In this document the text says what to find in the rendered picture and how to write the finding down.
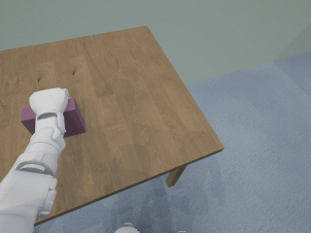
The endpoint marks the sponge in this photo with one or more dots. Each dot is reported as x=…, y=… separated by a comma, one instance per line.
x=73, y=120

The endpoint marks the left robot upper arm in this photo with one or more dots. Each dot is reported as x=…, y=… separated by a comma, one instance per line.
x=25, y=198

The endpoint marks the table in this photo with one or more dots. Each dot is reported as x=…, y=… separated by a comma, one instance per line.
x=140, y=119

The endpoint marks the left robot forearm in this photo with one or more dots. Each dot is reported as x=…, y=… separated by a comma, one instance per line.
x=45, y=147

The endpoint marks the robot left hand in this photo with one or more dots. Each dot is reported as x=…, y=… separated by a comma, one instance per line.
x=49, y=99

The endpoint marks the left robot shin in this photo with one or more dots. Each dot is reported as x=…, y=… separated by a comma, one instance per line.
x=128, y=225

